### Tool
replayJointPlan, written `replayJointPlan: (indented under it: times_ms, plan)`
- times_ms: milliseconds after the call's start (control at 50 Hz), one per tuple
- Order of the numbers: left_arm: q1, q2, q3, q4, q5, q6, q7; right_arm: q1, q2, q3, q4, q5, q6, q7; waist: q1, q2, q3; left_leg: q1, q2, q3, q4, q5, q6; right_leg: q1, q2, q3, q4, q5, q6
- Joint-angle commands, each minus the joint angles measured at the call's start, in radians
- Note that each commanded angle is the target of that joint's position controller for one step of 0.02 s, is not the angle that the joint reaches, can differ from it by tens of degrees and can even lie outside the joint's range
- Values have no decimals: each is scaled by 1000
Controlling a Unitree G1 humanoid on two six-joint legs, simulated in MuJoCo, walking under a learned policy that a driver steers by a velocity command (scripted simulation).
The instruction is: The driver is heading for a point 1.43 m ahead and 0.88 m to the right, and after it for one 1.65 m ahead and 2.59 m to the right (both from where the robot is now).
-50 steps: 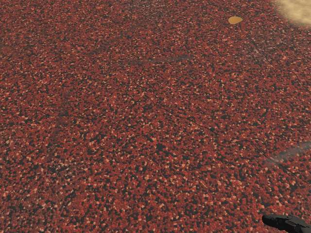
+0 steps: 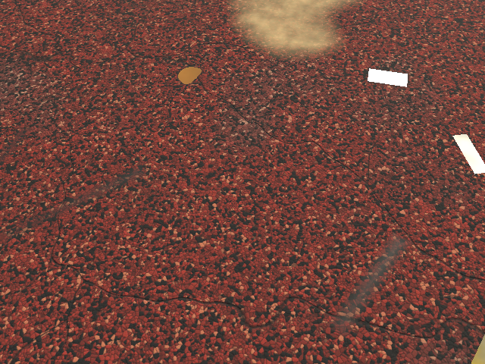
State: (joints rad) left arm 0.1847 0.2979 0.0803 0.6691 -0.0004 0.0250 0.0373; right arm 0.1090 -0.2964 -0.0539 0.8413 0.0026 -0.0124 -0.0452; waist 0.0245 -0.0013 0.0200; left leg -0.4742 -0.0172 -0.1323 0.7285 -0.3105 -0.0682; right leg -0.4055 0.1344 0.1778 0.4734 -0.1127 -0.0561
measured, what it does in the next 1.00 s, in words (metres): steps on the spot, turning right: left foot, then right foot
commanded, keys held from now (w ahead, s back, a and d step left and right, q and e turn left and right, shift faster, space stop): e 0.94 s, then no key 0.06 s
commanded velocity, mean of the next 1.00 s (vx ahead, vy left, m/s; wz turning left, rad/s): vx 0.01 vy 0.00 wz -0.59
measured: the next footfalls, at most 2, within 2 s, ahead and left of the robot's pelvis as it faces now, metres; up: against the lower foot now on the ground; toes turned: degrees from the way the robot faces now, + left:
left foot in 0.08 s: +0.08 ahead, +0.15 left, +0.00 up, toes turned -9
right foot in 0.52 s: +0.02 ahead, -0.12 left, +0.00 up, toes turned -21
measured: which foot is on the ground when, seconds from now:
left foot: up 0.00-0.06, down 0.08-0.52, up 0.54-0.96, down 0.98-1.00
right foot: down 0.00-0.08, up 0.10-0.50, down 0.52-0.98, up 1.00-1.00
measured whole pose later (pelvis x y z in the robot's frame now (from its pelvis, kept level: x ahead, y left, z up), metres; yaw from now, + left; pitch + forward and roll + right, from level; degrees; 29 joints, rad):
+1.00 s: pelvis +0.02 +0.01 +0.00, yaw -36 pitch +2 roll +1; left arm 0.16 0.33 0.08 0.59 -0.02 0.05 0.02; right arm 0.13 -0.29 -0.07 0.71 -0.01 -0.02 0.00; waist 0.01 -0.04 0.03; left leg -0.29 -0.04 -0.05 0.52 -0.21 0.00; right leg -0.35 0.12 0.22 0.62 -0.32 -0.02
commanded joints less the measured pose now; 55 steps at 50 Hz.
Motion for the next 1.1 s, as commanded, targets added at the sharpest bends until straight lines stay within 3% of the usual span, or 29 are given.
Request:
replayJointPlan:
  times_ms: [20, 60, 80, 100, 120, 140, 160, 200, 260, 320, 440, 480, 500, 520, 540, 560, 580, 620, 680, 760, 880, 920, 960, 980, 1000, 1020, 1040, 1060, 1100]
  plan:
    - [-10, 153, 41, -80, -4, 1, 6, 34, -101, -26, -56, 9, -30, 11, -19, -169, -142, 76, -21, 22, -129, -2, 19, 175, -250, 334, -125, -18, -139]
    - [-21, 138, 35, -90, -18, 11, 8, 113, -125, -39, -36, 7, -37, 20, -63, -145, -141, 243, 19, 34, -352, 145, 52, 122, -193, 309, -60, -25, -85]
    - [20, 88, 21, -91, -17, 14, 7, 131, -191, -55, -39, -11, -32, 18, -39, 1, -161, 369, 207, -111, -407, 173, 119, 5, -112, 208, 101, -249, -31]
    - [17, 78, 23, -133, -24, 4, 3, 94, -261, -69, -46, -42, -17, 14, 5, 296, -95, 373, 384, -355, -454, 355, 278, -214, 52, -16, 298, -486, 23]
    - [28, 173, 47, -120, 1, -9, -3, 56, -199, -57, -79, -54, -18, 13, -11, 244, -96, 327, 445, -384, -446, 430, 349, -234, -21, -6, 530, -499, 69]
    - [56, 202, 62, -92, -7, -7, -8, 6, -149, -44, -104, -42, -17, 8, 6, 166, -96, 321, 389, -271, -416, 448, 314, -220, -40, -10, 617, -430, 83]
    - [81, 180, 61, -64, -11, 5, -5, -25, -124, -39, -113, -26, -14, 6, 16, 126, -82, 328, 315, -168, -394, 431, 260, -224, -49, -28, 665, -373, 102]
    - [84, 128, 47, -59, -11, 24, -4, -18, -107, -29, -117, -7, -7, 0, -1, 128, -58, 336, 271, -70, -389, 465, 247, -254, -61, -57, 761, -307, 134]
    - [-7, 95, 29, -112, -25, 24, -10, 39, -123, -35, -113, -17, 11, -9, -52, 163, -41, 401, 257, 6, -408, 464, 270, -283, -102, -122, 650, -249, 159]
    - [-48, 79, 17, -148, -20, 21, -22, 68, -161, -49, -114, -14, 21, -10, -79, 182, -67, 453, 295, 30, -404, 478, 287, -227, -148, -147, 503, -259, 166]
    - [-37, 95, 23, -172, -20, 33, -47, 44, -207, -71, -125, 11, 17, 20, -69, 196, -73, 395, 337, 92, -370, 481, 270, -13, -153, -230, 229, -248, 104]
    - [15, 92, 31, -157, -21, 36, -55, 22, -205, -73, -123, 31, 14, 23, -25, 178, -79, 369, 327, 128, -294, 449, 223, 100, -131, -257, 36, -124, 54]
    - [56, 111, 43, -141, -18, 35, -49, 58, -174, -66, -108, 33, 11, 26, -12, 133, -94, 308, 295, 173, -212, 379, 169, 218, -112, -242, -64, -19, 20]
    - [105, 188, 69, -138, -20, 32, -36, 99, -124, -53, -104, 4, 7, 32, -11, -51, -133, 128, 218, 262, 2, 159, 79, 417, -231, -60, -96, 274, -35]
    - [98, 306, 85, -170, -1, 24, -27, 56, -65, -27, -174, -42, 2, 34, -26, -341, -132, -187, 67, 276, 274, -354, -7, 507, -500, 317, -78, 577, -232]
    - [135, 244, 70, -165, 23, -2, -38, -33, -123, -45, -187, -25, -1, 27, 60, -214, -199, -208, 47, 109, 448, -388, -10, 449, -530, 339, -106, 516, -326]
    - [92, 219, 56, -156, 23, -20, -40, -41, -143, -53, -189, 0, 3, 25, 29, -169, -152, -215, 65, 80, 494, -311, 4, 404, -473, 244, -115, 440, -282]
    - [-12, 173, 42, -160, -9, -25, -31, -10, -153, -61, -164, -7, 11, 11, -19, -117, -98, -208, 83, 63, 435, -160, 8, 333, -376, 147, -117, 312, -185]
    - [-44, 167, 32, -168, -1, -16, -17, 34, -132, -59, -155, -11, 11, 15, -48, -128, -120, -110, 43, 79, 397, -52, -11, 258, -326, 110, -125, 316, -180]
    - [-23, 185, 39, -157, -5, -9, -7, -6, -98, -44, -174, -8, 8, 19, -22, -137, -112, -75, 20, 65, 178, -31, -23, 266, -310, 157, -113, 198, -181]
    - [-38, 200, 45, -159, -9, 4, -18, -13, -109, -48, -196, 4, -9, 38, -9, -162, -100, 49, -21, 50, -25, -68, 1, 216, -300, 295, -84, 132, -178]
    - [-56, 196, 44, -162, -16, 9, -19, 11, -109, -51, -198, 7, -18, 46, -23, -165, -109, 105, -27, 51, -135, -39, 17, 227, -284, 333, -54, 163, -160]
    - [-77, 171, 35, -164, -27, 14, -13, 79, -118, -58, -180, -2, -26, 49, -64, -142, -126, 260, 9, 58, -349, 165, 50, 178, -230, 305, 9, 95, -93]
    - [-28, 118, 19, -161, -14, 13, -10, 98, -176, -69, -188, -20, -23, 44, -38, -6, -160, 377, 185, -89, -388, 267, 111, 84, -158, 214, 150, -120, -31]
    - [-3, 107, 18, -176, -15, 5, -8, 62, -243, -79, -188, -44, -14, 43, 12, 263, -89, 374, 354, -325, -429, 441, 274, -118, 15, 12, 320, -468, 33]
    - [8, 189, 42, -160, 3, -4, -5, 55, -190, -68, -207, -45, -19, 42, -15, 235, -92, 321, 437, -401, -437, 448, 383, -134, -33, 7, 563, -561, 84]
    - [20, 219, 57, -136, -6, -4, -7, 17, -148, -53, -217, -33, -21, 37, -4, 167, -74, 303, 389, -313, -422, 419, 363, -141, -50, 15, 665, -498, 99]
    - [32, 199, 57, -109, -9, 4, -5, -18, -126, -47, -220, -20, -19, 34, 9, 127, -54, 298, 315, -217, -407, 371, 310, -142, -56, 10, 698, -440, 117]
    - [28, 140, 42, -95, -10, 16, -3, -21, -108, -35, -216, -3, -15, 28, -5, 123, -43, 317, 261, -132, -391, 419, 281, -153, -52, 3, 711, -367, 142]
Keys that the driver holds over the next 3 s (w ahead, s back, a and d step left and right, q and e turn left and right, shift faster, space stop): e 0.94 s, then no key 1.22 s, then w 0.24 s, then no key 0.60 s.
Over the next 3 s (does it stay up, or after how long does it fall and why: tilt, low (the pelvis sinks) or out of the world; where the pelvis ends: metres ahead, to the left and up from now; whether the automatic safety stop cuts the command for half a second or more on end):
stays up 0.15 -0.09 -0.01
